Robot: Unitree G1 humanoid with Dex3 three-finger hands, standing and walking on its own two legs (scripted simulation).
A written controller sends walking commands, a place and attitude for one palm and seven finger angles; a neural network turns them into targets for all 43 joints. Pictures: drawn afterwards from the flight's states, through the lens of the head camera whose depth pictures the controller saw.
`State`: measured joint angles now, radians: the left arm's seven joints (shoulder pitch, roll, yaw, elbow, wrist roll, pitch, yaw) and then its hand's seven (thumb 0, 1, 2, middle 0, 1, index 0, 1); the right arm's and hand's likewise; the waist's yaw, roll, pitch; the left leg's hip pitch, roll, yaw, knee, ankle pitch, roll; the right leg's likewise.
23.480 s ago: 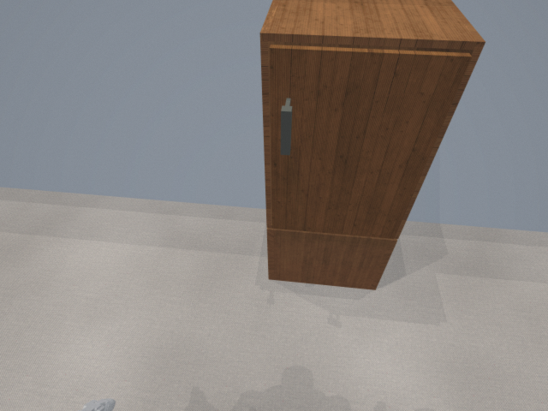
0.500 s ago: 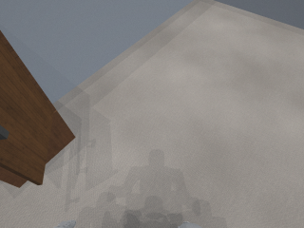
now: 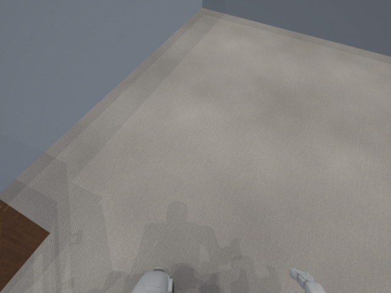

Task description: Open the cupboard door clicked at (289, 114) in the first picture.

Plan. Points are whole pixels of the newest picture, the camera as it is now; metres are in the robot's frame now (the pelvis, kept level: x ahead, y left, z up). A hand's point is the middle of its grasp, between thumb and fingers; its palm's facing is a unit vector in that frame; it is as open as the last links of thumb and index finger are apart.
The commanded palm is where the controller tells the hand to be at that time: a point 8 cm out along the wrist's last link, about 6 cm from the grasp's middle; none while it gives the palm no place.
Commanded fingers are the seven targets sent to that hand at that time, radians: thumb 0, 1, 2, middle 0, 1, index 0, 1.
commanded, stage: walk to a spot facing it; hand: left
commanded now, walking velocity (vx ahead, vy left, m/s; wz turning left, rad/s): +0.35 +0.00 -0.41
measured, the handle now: out of the picture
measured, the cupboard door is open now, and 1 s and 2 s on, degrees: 47 47 47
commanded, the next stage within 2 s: turn to face it in 1.18 s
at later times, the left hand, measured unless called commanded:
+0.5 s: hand (169, 186) +0.40 +0.11 -0.14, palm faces -0.33 -0.93 -0.18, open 7.4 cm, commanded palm none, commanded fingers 0.00 0.90 0.90 -0.20 -0.30 -0.20 -0.30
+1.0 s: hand (186, 185) +0.41 +0.06 -0.16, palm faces -0.17 -0.97 -0.19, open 7.3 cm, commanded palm none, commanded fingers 0.00 0.90 0.90 -0.20 -0.30 -0.20 -0.30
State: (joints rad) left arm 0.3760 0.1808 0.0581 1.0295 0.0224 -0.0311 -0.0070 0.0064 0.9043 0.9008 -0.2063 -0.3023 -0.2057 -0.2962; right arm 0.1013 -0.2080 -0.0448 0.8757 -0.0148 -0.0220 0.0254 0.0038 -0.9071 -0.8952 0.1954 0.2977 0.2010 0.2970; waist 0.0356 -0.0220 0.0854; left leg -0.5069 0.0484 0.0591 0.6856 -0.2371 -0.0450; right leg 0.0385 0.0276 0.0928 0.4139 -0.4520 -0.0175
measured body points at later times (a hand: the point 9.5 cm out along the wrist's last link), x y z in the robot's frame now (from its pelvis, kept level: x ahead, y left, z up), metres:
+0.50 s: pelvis +0.21 -0.01 +0.01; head +0.25 -0.04 +0.45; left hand +0.41 +0.16 -0.13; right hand +0.04 -0.19 -0.13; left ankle +0.12 +0.12 -0.72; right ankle +0.28 -0.14 -0.70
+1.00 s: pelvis +0.43 -0.12 +0.01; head +0.46 -0.12 +0.46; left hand +0.43 +0.11 -0.15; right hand +0.49 -0.38 -0.13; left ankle +0.58 -0.02 -0.69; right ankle +0.28 -0.13 -0.72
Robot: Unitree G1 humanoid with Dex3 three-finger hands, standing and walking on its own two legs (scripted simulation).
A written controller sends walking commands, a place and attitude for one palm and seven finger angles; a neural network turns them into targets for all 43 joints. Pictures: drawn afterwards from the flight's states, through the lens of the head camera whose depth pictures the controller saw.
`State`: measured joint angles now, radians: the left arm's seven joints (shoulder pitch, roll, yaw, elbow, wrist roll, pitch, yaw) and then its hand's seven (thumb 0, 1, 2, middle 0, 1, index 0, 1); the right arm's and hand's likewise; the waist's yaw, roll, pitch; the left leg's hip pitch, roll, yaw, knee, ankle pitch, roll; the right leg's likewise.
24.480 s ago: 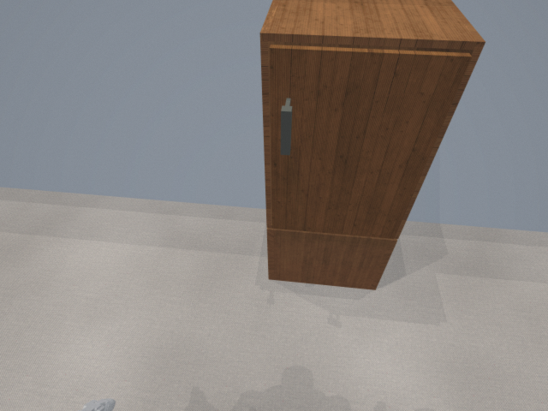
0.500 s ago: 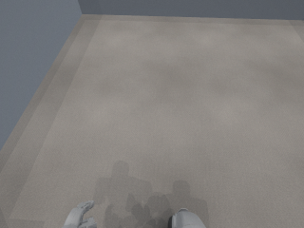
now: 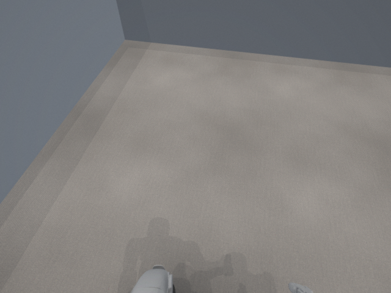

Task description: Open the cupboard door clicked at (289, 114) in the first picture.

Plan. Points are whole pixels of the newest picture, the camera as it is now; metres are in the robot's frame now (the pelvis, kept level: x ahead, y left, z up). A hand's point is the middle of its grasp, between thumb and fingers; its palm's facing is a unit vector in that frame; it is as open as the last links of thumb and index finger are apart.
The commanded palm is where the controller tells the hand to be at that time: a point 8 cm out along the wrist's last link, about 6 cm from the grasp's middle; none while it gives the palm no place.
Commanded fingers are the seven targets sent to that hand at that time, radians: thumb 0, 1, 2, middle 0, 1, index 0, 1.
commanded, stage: walk to a spot facing it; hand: left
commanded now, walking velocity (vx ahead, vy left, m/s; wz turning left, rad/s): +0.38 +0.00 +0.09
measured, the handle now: out of the picture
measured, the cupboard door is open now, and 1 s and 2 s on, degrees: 47 47 47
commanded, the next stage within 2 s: turn to face it in 0.18 s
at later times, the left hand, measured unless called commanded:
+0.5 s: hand (136, 214) +0.33 +0.19 -0.16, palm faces +0.01 -0.97 -0.24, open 7.3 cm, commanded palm none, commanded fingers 0.00 0.90 0.90 -0.20 -0.30 -0.20 -0.30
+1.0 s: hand (127, 235) +0.28 +0.22 -0.20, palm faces +0.39 -0.90 -0.20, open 7.3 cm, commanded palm none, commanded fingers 0.00 0.90 0.90 -0.20 -0.30 -0.20 -0.30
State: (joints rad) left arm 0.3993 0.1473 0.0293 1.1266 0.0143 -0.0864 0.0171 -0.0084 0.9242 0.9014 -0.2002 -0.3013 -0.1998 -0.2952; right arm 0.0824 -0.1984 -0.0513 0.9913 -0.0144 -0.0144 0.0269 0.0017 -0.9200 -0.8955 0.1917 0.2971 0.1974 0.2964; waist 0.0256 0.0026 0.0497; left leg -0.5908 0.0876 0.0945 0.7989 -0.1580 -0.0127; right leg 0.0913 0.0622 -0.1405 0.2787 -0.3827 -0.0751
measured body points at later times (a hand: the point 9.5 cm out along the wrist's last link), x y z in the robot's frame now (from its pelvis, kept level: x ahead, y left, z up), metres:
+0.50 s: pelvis +0.22 +0.00 +0.00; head +0.27 -0.01 +0.45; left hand +0.33 +0.24 -0.14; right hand +0.14 -0.21 -0.15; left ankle +0.15 +0.10 -0.73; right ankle +0.31 -0.12 -0.71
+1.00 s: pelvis +0.28 +0.00 -0.02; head +0.32 +0.05 +0.43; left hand +0.26 +0.26 -0.18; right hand +0.51 -0.21 -0.12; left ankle +0.27 +0.10 -0.74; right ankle +0.30 -0.12 -0.72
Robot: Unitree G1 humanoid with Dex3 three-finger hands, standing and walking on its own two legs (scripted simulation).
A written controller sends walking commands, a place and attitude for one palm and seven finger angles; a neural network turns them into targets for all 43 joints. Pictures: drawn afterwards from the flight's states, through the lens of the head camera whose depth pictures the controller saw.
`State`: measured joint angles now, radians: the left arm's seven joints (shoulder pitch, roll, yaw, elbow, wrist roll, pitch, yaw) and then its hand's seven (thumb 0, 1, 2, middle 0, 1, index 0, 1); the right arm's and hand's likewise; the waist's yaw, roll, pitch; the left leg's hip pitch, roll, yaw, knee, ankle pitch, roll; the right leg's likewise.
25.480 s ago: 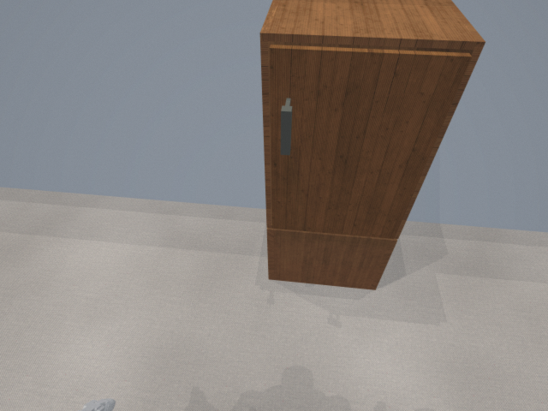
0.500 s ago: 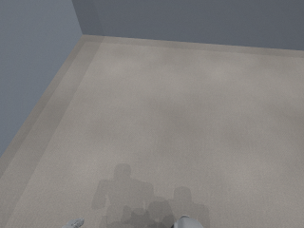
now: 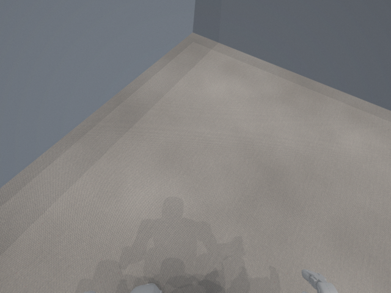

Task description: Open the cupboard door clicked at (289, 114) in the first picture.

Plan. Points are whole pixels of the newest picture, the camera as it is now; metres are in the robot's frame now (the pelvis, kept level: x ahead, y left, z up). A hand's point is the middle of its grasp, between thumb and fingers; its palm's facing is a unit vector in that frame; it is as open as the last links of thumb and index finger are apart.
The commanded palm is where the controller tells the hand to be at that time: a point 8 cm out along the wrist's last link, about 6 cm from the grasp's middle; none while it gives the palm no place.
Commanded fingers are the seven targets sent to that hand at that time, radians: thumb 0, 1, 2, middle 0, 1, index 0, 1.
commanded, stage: turn to face it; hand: left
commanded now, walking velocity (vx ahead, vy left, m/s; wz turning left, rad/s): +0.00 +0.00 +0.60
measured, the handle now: out of the picture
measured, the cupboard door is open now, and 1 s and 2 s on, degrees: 47 47 47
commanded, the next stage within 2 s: none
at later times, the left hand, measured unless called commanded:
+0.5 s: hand out of the picture +0.09 +0.18 -0.13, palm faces +0.23 -0.93 -0.29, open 7.4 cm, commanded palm none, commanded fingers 0.00 0.90 0.90 -0.20 -0.30 -0.20 -0.30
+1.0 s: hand out of the picture -0.10 +0.15 -0.17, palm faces +0.61 -0.75 -0.26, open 7.3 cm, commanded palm none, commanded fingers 0.00 0.90 0.90 -0.20 -0.30 -0.20 -0.30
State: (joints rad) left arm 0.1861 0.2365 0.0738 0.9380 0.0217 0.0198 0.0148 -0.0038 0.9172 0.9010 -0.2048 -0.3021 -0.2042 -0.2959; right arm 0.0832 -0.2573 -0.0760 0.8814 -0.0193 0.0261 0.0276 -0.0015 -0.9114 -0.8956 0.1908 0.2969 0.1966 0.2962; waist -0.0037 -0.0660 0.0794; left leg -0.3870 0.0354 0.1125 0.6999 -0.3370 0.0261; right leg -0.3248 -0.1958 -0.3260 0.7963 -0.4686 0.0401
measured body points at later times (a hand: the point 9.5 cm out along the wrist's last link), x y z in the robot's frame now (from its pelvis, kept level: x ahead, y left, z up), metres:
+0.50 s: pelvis +0.01 -0.05 +0.01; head +0.08 -0.06 +0.46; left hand +0.08 +0.23 -0.11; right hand +0.11 -0.29 -0.15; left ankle +0.01 +0.09 -0.71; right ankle +0.03 -0.15 -0.72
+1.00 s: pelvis +0.00 -0.05 +0.00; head +0.04 +0.00 +0.45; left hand -0.14 +0.19 -0.15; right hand +0.28 -0.17 -0.12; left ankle -0.05 +0.03 -0.72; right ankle +0.03 -0.16 -0.70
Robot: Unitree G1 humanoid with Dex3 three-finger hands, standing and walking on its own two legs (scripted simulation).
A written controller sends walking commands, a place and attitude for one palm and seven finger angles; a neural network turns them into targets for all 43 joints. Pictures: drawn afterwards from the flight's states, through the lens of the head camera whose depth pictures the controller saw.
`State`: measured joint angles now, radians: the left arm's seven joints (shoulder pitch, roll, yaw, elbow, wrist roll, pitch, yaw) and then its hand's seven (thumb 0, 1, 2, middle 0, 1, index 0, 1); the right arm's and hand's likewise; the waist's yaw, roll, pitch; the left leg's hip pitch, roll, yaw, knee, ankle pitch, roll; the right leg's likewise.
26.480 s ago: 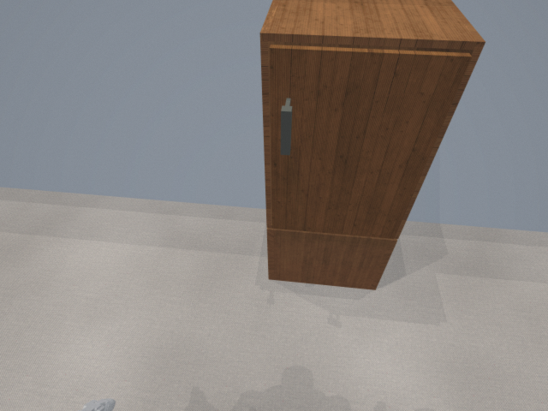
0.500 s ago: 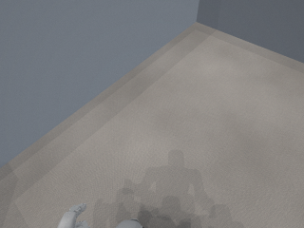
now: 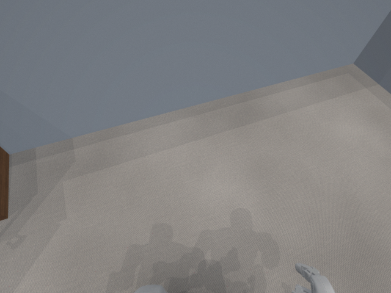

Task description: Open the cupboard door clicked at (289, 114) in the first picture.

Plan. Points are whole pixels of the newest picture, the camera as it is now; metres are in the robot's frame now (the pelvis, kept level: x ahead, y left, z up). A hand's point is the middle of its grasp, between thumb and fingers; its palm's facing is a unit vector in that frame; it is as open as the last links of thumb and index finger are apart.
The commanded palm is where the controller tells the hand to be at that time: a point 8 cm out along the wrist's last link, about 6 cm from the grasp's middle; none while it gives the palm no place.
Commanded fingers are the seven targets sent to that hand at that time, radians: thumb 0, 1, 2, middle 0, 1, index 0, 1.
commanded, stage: turn to face it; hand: left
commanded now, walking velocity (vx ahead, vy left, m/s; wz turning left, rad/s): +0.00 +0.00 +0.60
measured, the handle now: out of the picture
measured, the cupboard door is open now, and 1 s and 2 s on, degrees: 47 47 47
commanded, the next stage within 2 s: take the last steps up to it in 1.94 s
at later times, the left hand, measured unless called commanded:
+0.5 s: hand out of the picture +0.11 +0.19 -0.13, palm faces +0.22 -0.94 -0.28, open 7.4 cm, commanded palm none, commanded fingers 0.00 0.90 0.90 -0.20 -0.30 -0.20 -0.30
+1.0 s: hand out of the picture -0.10 +0.14 -0.16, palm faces +0.60 -0.75 -0.26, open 7.3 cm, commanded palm none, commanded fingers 0.00 0.90 0.90 -0.20 -0.30 -0.20 -0.30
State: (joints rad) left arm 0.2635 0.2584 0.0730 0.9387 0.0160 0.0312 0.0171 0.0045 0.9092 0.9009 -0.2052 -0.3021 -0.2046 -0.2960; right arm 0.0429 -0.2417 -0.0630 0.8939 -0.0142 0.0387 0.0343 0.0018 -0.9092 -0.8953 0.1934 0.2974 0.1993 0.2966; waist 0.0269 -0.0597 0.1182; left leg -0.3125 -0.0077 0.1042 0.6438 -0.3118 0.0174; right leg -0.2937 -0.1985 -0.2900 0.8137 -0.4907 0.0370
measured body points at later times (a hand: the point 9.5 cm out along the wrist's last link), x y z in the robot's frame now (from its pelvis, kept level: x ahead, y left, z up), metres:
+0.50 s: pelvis +0.01 -0.03 +0.01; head +0.08 -0.04 +0.46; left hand +0.09 +0.24 -0.11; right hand +0.10 -0.28 -0.15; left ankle +0.00 +0.09 -0.72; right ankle +0.02 -0.14 -0.72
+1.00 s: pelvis +0.02 -0.03 +0.01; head +0.06 +0.01 +0.45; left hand -0.13 +0.18 -0.14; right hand +0.28 -0.17 -0.13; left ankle -0.04 +0.05 -0.71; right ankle +0.02 -0.14 -0.72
